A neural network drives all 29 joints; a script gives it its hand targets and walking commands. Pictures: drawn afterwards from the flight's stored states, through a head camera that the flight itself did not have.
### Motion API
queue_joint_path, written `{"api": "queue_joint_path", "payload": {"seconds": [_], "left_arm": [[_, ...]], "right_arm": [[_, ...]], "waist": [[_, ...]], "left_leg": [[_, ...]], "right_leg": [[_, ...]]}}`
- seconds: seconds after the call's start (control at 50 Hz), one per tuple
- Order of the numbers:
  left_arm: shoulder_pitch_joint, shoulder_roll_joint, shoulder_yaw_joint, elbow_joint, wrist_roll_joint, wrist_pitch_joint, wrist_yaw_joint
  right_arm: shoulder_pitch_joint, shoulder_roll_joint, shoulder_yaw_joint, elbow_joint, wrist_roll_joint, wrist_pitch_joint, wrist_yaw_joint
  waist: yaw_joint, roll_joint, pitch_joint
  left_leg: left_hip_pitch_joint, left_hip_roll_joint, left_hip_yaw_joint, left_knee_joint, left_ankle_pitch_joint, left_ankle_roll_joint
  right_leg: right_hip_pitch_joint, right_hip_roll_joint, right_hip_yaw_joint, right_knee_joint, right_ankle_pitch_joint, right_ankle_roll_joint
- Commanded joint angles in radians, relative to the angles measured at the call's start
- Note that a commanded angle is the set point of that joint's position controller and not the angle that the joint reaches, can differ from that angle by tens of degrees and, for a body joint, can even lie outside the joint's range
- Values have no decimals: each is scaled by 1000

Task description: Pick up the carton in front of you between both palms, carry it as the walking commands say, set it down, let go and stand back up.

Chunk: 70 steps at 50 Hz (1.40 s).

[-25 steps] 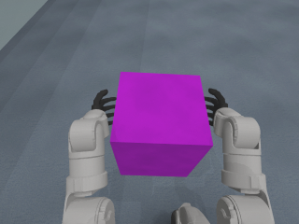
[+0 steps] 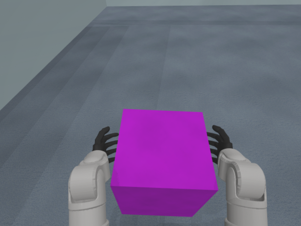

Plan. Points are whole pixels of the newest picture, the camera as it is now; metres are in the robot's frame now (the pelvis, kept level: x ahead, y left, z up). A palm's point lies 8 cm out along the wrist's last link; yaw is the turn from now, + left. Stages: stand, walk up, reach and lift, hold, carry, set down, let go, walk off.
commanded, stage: carry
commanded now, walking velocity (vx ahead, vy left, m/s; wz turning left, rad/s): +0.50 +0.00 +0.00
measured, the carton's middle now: (159, 166) +0.28 +0.00 +0.01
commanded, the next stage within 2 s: none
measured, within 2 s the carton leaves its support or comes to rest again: neither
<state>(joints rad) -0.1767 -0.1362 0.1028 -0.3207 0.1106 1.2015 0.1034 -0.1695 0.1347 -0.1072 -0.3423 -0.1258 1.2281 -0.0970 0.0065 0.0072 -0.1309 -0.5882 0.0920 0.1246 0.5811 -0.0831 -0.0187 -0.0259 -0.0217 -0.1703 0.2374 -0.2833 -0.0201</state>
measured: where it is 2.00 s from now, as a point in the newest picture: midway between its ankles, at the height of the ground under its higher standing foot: (157, 111)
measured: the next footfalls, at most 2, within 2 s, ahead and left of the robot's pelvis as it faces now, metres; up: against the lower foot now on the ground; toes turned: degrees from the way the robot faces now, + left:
left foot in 0.10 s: +0.25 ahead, +0.12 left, +0.00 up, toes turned +10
right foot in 0.60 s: +0.55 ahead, -0.11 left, +0.00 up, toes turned -13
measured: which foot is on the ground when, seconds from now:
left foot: up 0.00-0.08, down 0.10-0.60, up 0.62-1.00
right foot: down 0.00-0.12, up 0.14-0.58, down 0.60-1.00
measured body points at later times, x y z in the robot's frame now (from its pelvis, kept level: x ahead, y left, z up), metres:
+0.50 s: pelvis +0.31 +0.02 +0.00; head +0.29 +0.04 +0.45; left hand +0.59 +0.17 +0.09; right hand +0.57 -0.14 +0.09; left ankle +0.21 +0.11 -0.75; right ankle +0.45 -0.13 -0.71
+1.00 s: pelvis +0.64 +0.00 +0.00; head +0.63 -0.01 +0.45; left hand +0.92 +0.15 +0.09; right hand +0.91 -0.16 +0.09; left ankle +0.78 +0.13 -0.72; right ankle +0.52 -0.10 -0.75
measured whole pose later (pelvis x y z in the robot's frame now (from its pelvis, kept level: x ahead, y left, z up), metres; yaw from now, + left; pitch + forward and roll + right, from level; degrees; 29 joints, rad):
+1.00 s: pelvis +0.64 +0.00 +0.00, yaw +0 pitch +4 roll +0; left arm -0.16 -0.13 0.09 -0.36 0.11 1.20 0.10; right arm -0.15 0.13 -0.10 -0.39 -0.12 1.23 -0.09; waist 0.01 0.01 -0.11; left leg -0.57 0.10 0.16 0.55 -0.06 0.00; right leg 0.01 -0.05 -0.22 0.23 -0.30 0.01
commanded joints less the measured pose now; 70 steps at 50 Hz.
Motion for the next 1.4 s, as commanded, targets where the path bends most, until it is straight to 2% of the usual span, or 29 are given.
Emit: {"api": "queue_joint_path", "payload": {"seconds": [0.0, 0.06, 0.08, 0.1, 0.12, 0.14, 0.18, 0.2, 0.24, 0.3, 0.5, 0.54, 0.58, 0.6, 0.62, 0.64, 0.68, 0.7, 0.74, 0.8, 0.98, 1.04, 1.06, 1.08, 1.1, 1.12, 1.16, 1.22, 1.38], "left_arm": [[-418, -876, -672, -19, -399, 30, -279], [-426, -861, -674, 8, -393, 41, -277], [-431, -855, -678, 15, -391, 44, -277], [-461, -854, -689, 6, -398, 51, -275], [-488, -860, -698, -1, -405, 55, -277], [-518, -895, -710, 11, -413, 46, -280], [-527, -958, -712, 10, -428, 21, -287], [-524, -977, -719, 8, -427, 9, -286], [-506, -1008, -732, 3, -423, -10, -278], [-454, -1005, -736, -15, -405, -26, -265], [-417, -874, -715, -59, -405, 28, -258], [-420, -858, -701, -44, -404, 40, -263], [-404, -854, -683, -10, -400, 45, -268], [-395, -840, -671, 8, -389, 43, -271], [-401, -859, -666, 39, -387, 35, -275], [-396, -891, -667, 31, -402, 29, -276], [-443, -960, -683, -5, -418, 11, -279], [-466, -987, -696, -25, -426, 1, -281], [-484, -1003, -709, -50, -437, -12, -283], [-453, -981, -718, -78, -446, -16, -287], [-379, -864, -687, -63, -400, 26, -275], [-399, -854, -689, -43, -396, 37, -274], [-410, -845, -690, -38, -394, 40, -273], [-440, -851, -703, -59, -404, 50, -272], [-456, -857, -709, -57, -405, 49, -275], [-472, -896, -719, -40, -409, 39, -278], [-485, -968, -727, -39, -419, 12, -282], [-460, -1014, -742, -48, -417, -20, -271], [-401, -948, -746, -112, -398, -21, -247]], "right_arm": [[-472, 878, 712, -27, 416, 5, 255], [-451, 862, 692, 16, 414, 16, 263], [-438, 856, 681, 37, 410, 16, 266], [-443, 838, 667, 58, 396, 12, 269], [-431, 859, 663, 94, 397, 3, 271], [-456, 887, 666, 76, 412, -4, 274], [-496, 962, 684, 46, 428, -22, 280], [-515, 987, 695, 33, 438, -31, 283], [-521, 1000, 705, 14, 449, -46, 287], [-480, 981, 715, -6, 455, -53, 293], [-415, 845, 688, -35, 416, -8, 271], [-425, 836, 685, -24, 410, 3, 268], [-438, 827, 690, -18, 409, 12, 266], [-459, 824, 697, -30, 412, 19, 265], [-497, 840, 709, -51, 423, 25, 264], [-515, 863, 714, -38, 428, 20, 267], [-535, 928, 724, -39, 444, -1, 273], [-535, 947, 732, -44, 445, -13, 273], [-528, 979, 742, -53, 441, -32, 266], [-475, 975, 738, -68, 421, -45, 254], [-425, 867, 716, -65, 411, 3, 254], [-415, 855, 697, -29, 414, 13, 264], [-410, 850, 686, -17, 411, 13, 266], [-417, 838, 671, 14, 395, 5, 271], [-403, 873, 674, 34, 410, -2, 273], [-434, 901, 682, 8, 423, -8, 276], [-473, 976, 697, -16, 438, -29, 282], [-483, 1004, 715, -48, 457, -50, 289], [-417, 908, 712, -106, 452, -45, 288]], "waist": [[11, -161, -103], [-8, -126, -137], [-23, -74, -199], [-33, 135, -283], [-36, 352, -307], [-33, 251, -275], [-27, 69, -256], [-20, 46, -243], [-15, 93, -240], [-15, 119, -212], [-29, 138, -71], [-22, 147, -73], [6, 68, -181], [21, -105, -251], [23, -358, -298], [18, -309, -285], [15, -99, -278], [11, -57, -261], [6, -95, -256], [5, -128, -216], [12, -165, -76], [-15, -117, -142], [-36, -36, -204], [-40, 231, -299], [-39, 333, -286], [-34, 237, -271], [-28, 64, -259], [-18, 109, -258], [-24, 130, -127]], "left_leg": [[44, -29, 56, -83, 59, 20], [321, -92, 144, -167, -16, 36], [548, -55, 94, -136, -77, 44], [769, 212, -328, -203, -222, 149], [874, 333, -636, -349, -194, 241], [837, 336, -589, -341, -88, 242], [692, 287, -413, -330, -30, 184], [618, 267, -340, -361, -73, 154], [552, 226, -229, -409, -161, 133], [557, 208, -150, -462, -170, 150], [675, 157, -3, -392, 168, 123], [676, 151, 25, -296, 258, 103], [514, 87, 111, 14, 307, 47], [268, 24, 105, 293, 92, -2], [-36, -100, 50, 538, -338, -26], [-119, -65, -75, 677, -399, 5], [-112, 17, -127, 678, -320, 39], [-81, 45, -133, 605, -261, 40], [-29, 44, -100, 493, -193, 30], [-44, 39, -54, 310, -135, 3], [51, -17, 74, -88, 61, 28], [388, -94, 169, -155, -33, 40], [611, -10, 53, -154, -98, 48], [838, 278, -432, -256, -246, 188], [883, 348, -635, -378, -113, 244], [857, 335, -531, -343, 16, 230], [740, 283, -346, -313, 144, 167], [648, 226, -179, -375, 53, 121], [697, 164, -12, -418, 171, 136]], "right_leg": [[103, -212, 79, -16, 441, -77], [24, -173, 0, 213, 541, -32], [-114, -146, -25, 383, 463, -2], [-380, -68, -14, 687, 226, 47], [-621, 45, 36, 891, -178, 61], [-690, -9, 133, 1018, -210, 32], [-662, -96, 178, 1004, -112, 2], [-624, -124, 187, 930, -54, 2], [-574, -118, 150, 830, 19, 15], [-597, -116, 102, 656, 84, 46], [-544, -63, -16, 262, 249, 19], [-439, -41, -52, 211, 205, 1], [-67, -6, -83, 187, 131, -9], [153, -227, 276, 112, -21, -71], [348, -418, 643, 13, 6, -191], [316, -416, 641, 2, 158, -203], [207, -368, 449, 33, 279, -162], [136, -350, 378, 6, 258, -131], [72, -316, 271, -43, 171, -107], [62, -294, 183, -99, 129, -122], [122, -231, 23, -29, 394, -63], [22, -173, -70, 258, 521, -11], [-139, -148, -68, 459, 386, 17], [-437, -42, -40, 788, 160, 71], [-634, 24, 47, 950, -196, 69], [-675, -36, 133, 1047, -199, 38], [-651, -113, 175, 997, -90, 6], [-581, -115, 136, 839, 29, 17], [-618, -81, 15, 406, 214, 46]]}}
